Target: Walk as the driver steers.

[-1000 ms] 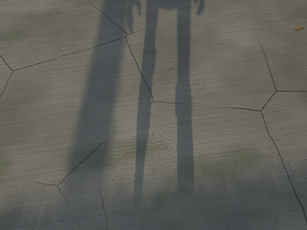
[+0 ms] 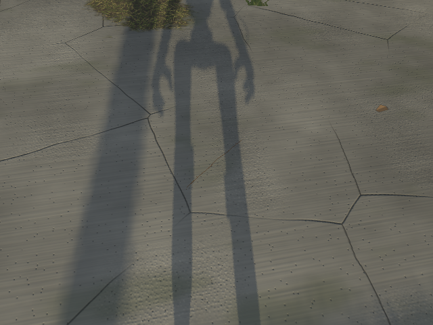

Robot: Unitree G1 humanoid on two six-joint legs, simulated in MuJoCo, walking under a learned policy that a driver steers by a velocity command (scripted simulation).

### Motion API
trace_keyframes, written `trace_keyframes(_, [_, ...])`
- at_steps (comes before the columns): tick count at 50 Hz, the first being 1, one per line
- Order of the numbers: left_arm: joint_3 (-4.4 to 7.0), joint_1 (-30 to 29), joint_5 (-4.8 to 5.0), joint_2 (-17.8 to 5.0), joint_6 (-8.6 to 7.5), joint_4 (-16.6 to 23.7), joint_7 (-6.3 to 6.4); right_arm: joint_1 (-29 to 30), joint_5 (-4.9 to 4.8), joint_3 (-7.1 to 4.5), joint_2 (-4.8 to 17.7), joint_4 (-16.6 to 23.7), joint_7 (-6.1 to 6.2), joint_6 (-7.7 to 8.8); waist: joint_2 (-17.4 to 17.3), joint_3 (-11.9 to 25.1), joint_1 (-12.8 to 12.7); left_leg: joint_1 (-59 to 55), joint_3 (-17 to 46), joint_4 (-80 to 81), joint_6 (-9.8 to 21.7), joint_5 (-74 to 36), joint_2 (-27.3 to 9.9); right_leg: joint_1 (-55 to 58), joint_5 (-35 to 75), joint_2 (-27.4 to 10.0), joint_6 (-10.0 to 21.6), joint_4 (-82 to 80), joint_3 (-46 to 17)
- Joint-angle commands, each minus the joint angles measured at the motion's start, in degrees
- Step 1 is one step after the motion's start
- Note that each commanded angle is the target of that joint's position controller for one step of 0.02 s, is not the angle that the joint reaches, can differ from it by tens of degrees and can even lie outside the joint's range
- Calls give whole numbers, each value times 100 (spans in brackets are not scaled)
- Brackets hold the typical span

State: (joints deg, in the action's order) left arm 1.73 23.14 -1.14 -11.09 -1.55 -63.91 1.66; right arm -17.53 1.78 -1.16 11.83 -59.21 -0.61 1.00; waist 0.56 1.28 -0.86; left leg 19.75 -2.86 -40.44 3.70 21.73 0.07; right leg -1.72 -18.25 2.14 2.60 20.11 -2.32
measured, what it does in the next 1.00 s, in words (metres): walks ahead: right foot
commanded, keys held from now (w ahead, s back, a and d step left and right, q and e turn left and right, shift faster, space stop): w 0.60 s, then w+q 0.40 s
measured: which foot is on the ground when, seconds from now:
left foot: down 0.00-0.60, up 0.62-1.00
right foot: down 0.00-0.10, up 0.12-0.56, down 0.58-1.00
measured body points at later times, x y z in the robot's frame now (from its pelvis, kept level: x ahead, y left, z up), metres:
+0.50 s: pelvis +0.22 +0.04 -0.01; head +0.25 +0.04 +0.44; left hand +0.40 +0.25 -0.13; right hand +0.11 -0.18 -0.15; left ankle +0.06 +0.11 -0.74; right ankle +0.39 -0.06 -0.71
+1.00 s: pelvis +0.50 +0.02 +0.00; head +0.53 +0.03 +0.45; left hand +0.41 +0.25 -0.15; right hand +0.67 -0.18 -0.14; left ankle +0.64 +0.18 -0.69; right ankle +0.41 -0.04 -0.74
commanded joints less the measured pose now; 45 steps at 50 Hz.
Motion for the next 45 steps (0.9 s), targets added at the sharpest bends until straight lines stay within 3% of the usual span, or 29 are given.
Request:
trace_keyframes(1, [199, 190, -7, -844, -158, 99, -7, 705, -58, -131, 429, 614, -60, 260, 597, -1131, -36, 961, -6, 263, 35, -3, -203, -235, -617, -1606, 1025, -1074, -1486])
trace_keyframes(3, [220, -128, 46, -870, -186, 175, -29, -28, -104, -164, 299, 418, -64, 298, 489, -948, 406, -635, -306, 1149, 63, -588, 77, -1080, -55, -1322, 814, -557, -969])
trace_keyframes(4, [200, -192, 33, -795, -213, 220, -48, -726, -105, -246, 401, 151, -25, 315, 199, -711, 663, -1783, -254, 1405, 71, -609, 254, -1656, 401, -1042, 674, 111, -680])
trace_keyframes(5, [122, -329, 7, -544, -271, 348, -94, -1536, -30, -379, 811, -36, 54, 364, -765, -387, 1006, -2731, 1028, 2142, 235, 166, -669, -2343, 547, -509, 434, 1756, 0])
trace_keyframes(6, [40, -215, 26, -174, -310, 594, -147, -2262, -51, -518, 1448, -208, 68, 338, -2179, -3, 1003, -3338, 3700, 3160, 810, 1358, -2084, -3565, -1086, 253, 201, 3536, 637])
trace_keyframes(7, [140, -504, -122, -588, -274, 662, -173, -1810, -51, -402, 1029, -187, 69, 263, -1176, -454, 672, -2683, 3982, 3246, 933, 1601, -2206, -3847, -1144, -112, 326, 4439, 102])
trace_keyframes(8, [134, -719, -103, -508, -280, 706, -240, -1110, -34, -334, 816, 63, 42, 277, -491, -835, 418, -2145, 3374, 3185, 874, 1434, -2042, -3934, -511, -420, 403, 4653, -26])
trace_keyframes(9, [104, -734, -51, -385, -310, 682, -291, -702, -30, -300, 717, 197, 21, 318, -236, -894, 262, -1806, 2773, 3268, 780, 731, -1784, -3749, -9, -587, 386, 4535, -34])
trace_keyframes(12, [129, -622, -103, -365, -228, 634, -353, -716, -69, -181, 464, 131, 65, 443, -370, -661, 62, -1777, 1608, 3303, 601, -1184, -1289, -3433, 544, -689, 212, 4210, 212])
trace_keyframes(15, [136, -1072, -89, -344, -134, 807, -363, -1186, -100, -133, 458, -77, 98, 491, -416, -658, 101, -2072, 1065, 3194, 632, -2753, -1183, -3841, 773, -658, 65, 3963, 457])
trace_keyframes(20, [28, -2384, -27, -182, -121, 1346, -383, -1344, -91, -59, 381, -158, 119, 500, -511, -930, 292, -1834, 558, 3279, 632, -3625, -958, -3665, 1436, -467, -38, 2350, 827])
trace_keyframes(23, [9, -2696, 9, -223, -128, 1522, -365, -1425, -85, -73, 471, -233, 150, 514, -576, -962, 316, -1975, 475, 3256, 626, -4122, -1077, -3177, 1618, -317, 125, 1592, 955])
trace_keyframes(26, [100, -2225, 4, -426, -177, 1475, -279, -1190, -69, -108, 598, -236, 179, 526, -585, -657, -10, -2403, 331, 2516, 539, -5877, -1206, -2401, 1288, -55, 447, 1308, 973])
trace_keyframes(28, [247, -764, -4, -643, -254, 1005, -189, -1011, -54, -147, 703, -216, 189, 469, -511, 95, -613, -2384, 174, 775, 406, -6414, -1075, -926, 1185, 206, 668, 878, 985])
trace_keyframes(29, [357, 92, -112, -910, -296, 772, -131, -1015, -86, -125, 636, -150, 166, 454, -315, 565, -917, -1473, 83, -592, 346, -5085, -876, 376, 853, -367, 855, 735, 376])
trace_keyframes(30, [495, 654, -242, -1464, -297, 752, -104, -1413, -227, -23, 94, 21, 98, 439, 714, 1291, -747, 168, -212, -2812, 162, -1661, -98, 1736, -75, -2066, 1419, 431, -2100])
trace_keyframes(31, [500, 265, -78, -1415, -217, 790, -186, -1593, -230, -125, 275, -32, 71, 408, 828, 1488, -511, 1207, 463, -3974, 203, 674, 448, 1794, -596, -2613, 1843, -533, -4016])
trace_keyframes(32, [424, -480, 49, -1102, -208, 924, -203, -1023, -145, -184, 490, 123, 88, 375, 312, 491, -237, 1598, 653, -3962, 278, 121, -34, 900, -1154, -2415, 1575, -723, -3098])
trace_keyframes(33, [315, -916, 67, -691, -264, 1017, -225, -632, -112, -180, 452, 219, 57, 394, 7, -96, -150, 1490, 632, -3601, 285, -329, -251, 0, -837, -2193, 1369, -996, -2332])
trace_keyframes(34, [251, -1063, 29, -487, -326, 992, -217, -564, -100, -183, 319, 205, 46, 364, -92, -394, 44, 1226, 638, -3250, 283, -516, -420, -566, -269, -1939, 1117, -1156, -1714])
trace_keyframes(36, [163, -860, 18, -257, -436, 818, -153, -791, 21, -178, 126, 128, -18, 203, 78, -456, 287, 729, 651, -2858, 185, -638, -549, -1100, 632, -1629, 836, -1268, -814])
trace_keyframes(37, [167, -675, 18, -308, -495, 757, -140, -771, 29, -187, 96, 154, -42, 140, 99, -457, 307, 733, 609, -2798, 157, -705, -545, -1132, 962, -1597, 821, -1297, -592])
trace_keyframes(40, [206, -398, 16, -535, -570, 708, -123, -164, 1, -216, 141, 408, -95, 17, 132, -610, 295, 1402, 524, -2456, 83, -1253, -641, -927, 1364, -1501, 690, -1462, 26])
trace_keyframes(45, [150, 11, 30, -484, -570, 660, -83, 917, -57, -186, 114, 815, -165, 44, 188, -760, 79, 1888, 169, -1088, -16, -2226, -544, -435, 2509, -1271, 399, -1374, 851])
